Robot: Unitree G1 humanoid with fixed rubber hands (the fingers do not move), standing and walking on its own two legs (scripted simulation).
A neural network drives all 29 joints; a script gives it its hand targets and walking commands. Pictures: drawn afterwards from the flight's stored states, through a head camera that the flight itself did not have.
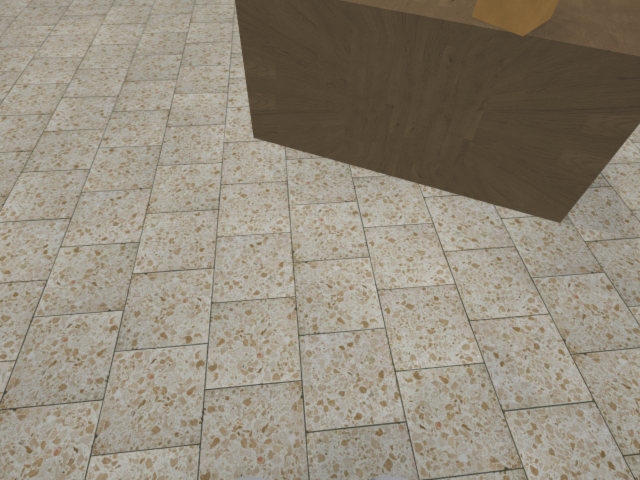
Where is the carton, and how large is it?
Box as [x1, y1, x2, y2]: [472, 0, 558, 35]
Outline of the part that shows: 472,16 520,35 523,35 550,18 558,0 477,0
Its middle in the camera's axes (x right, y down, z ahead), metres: +0.63 -0.77 +1.19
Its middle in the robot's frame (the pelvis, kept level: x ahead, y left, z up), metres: +1.42 -0.62 +0.02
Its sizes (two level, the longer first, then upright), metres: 0.188 0.181 0.178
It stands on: a pedestal, 0.70 m high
